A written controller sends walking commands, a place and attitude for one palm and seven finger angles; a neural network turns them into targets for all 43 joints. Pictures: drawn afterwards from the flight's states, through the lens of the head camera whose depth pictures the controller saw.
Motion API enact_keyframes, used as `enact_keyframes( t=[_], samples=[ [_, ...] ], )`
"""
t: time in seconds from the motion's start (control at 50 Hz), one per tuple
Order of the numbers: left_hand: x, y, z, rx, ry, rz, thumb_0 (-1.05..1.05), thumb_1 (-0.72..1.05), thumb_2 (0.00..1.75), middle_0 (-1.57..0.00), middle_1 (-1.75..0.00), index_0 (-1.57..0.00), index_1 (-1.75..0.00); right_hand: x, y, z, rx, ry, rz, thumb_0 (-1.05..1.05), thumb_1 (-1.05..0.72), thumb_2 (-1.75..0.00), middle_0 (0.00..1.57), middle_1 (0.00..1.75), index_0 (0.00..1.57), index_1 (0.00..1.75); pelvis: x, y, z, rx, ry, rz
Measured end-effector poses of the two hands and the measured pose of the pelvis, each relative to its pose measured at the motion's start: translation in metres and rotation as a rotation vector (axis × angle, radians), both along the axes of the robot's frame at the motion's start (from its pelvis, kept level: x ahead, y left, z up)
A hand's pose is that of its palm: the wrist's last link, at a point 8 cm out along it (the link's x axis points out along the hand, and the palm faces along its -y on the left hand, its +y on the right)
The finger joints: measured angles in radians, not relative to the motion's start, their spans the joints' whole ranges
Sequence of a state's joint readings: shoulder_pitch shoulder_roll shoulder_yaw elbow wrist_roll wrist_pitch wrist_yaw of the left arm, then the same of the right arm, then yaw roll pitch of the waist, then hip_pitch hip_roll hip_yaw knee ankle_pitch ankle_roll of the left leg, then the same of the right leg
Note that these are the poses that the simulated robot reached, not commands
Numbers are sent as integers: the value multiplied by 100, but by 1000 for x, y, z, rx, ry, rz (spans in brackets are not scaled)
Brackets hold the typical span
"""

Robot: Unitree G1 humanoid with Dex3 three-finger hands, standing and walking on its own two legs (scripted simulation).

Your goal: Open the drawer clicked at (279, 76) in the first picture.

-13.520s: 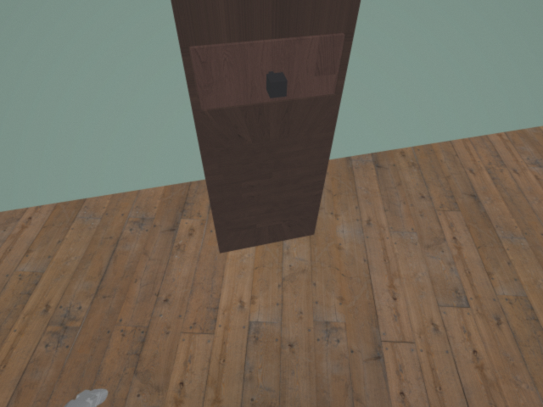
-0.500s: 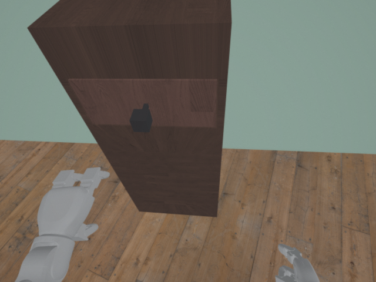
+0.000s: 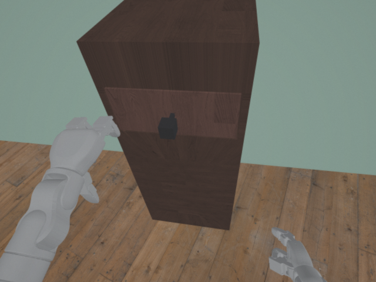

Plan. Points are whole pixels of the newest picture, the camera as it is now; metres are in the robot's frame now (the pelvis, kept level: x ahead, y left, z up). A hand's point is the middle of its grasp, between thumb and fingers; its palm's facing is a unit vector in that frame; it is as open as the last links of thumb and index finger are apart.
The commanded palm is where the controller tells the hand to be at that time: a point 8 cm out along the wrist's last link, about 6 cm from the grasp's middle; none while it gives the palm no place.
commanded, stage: raise the hand with hooked fingers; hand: left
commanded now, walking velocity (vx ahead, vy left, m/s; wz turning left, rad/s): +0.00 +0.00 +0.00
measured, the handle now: (169, 123) +0.52 +0.14 +0.03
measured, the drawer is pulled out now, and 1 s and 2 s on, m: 0.00 0.00 0.00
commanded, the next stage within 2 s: move the hooked fingers above the handle in 0.52 s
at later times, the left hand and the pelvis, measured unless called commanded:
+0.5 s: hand (93, 157) +0.29 +0.24 +0.14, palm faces +0.10 -0.07 -0.99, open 13.9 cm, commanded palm +0.26 +0.24 +0.20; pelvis -0.02 +0.00 +0.00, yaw +0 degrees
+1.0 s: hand (113, 145) +0.33 +0.21 +0.13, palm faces +0.05 -0.05 -1.00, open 13.9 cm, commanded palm +0.31 +0.21 +0.19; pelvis -0.01 -0.02 +0.00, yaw +0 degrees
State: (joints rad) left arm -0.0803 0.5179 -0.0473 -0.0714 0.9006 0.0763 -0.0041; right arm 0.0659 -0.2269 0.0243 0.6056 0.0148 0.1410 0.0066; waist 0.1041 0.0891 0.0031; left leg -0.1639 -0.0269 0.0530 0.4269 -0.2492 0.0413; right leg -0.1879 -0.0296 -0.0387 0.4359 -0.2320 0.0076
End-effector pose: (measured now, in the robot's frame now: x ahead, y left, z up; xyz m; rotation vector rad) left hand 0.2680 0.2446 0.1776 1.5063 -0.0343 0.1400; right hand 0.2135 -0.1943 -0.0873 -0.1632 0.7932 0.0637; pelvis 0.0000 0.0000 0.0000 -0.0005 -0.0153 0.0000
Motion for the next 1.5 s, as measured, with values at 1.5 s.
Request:
enact_keyframes(
  t=[1.5],
  samples=[
    [100, -59, -7, 17, 65, -124, 0, -49, 30, -32, -120, -32, -120, -59, -49, -33, -33, 207, -136, 1, -90, -90, 20, 30, 19, 30, 8, -11, 0, 10, 78, -6]
  ],
)
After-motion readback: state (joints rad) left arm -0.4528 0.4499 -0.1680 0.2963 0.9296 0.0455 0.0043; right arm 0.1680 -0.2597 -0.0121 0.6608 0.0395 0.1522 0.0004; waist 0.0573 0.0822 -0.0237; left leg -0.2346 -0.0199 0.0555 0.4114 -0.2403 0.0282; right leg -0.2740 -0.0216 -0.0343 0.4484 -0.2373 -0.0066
